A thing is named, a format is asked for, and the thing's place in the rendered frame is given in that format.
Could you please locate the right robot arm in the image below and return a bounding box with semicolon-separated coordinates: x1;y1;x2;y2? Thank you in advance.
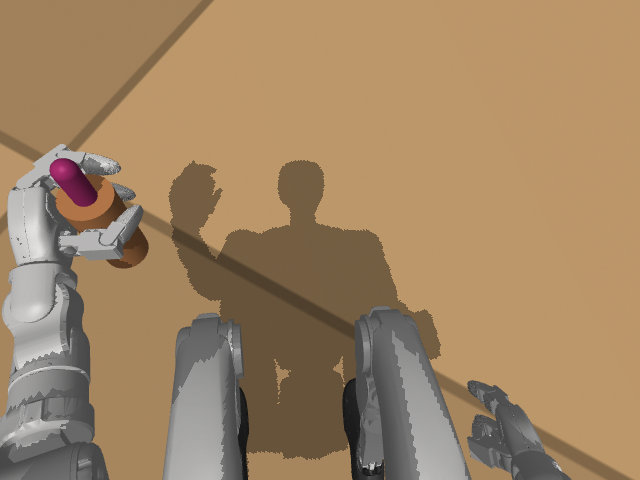
511;451;572;480

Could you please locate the bottle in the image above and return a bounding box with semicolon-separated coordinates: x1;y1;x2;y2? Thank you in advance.
50;158;149;269

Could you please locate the right robot hand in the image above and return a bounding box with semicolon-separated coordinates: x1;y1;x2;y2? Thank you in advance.
467;380;546;473

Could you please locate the left robot arm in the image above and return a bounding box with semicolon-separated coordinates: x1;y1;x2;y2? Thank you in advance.
0;261;109;480

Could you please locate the left robot hand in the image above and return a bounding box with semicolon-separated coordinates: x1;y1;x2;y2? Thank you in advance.
7;144;143;268

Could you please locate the right robot foot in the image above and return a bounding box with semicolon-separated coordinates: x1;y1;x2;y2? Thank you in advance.
343;378;384;480

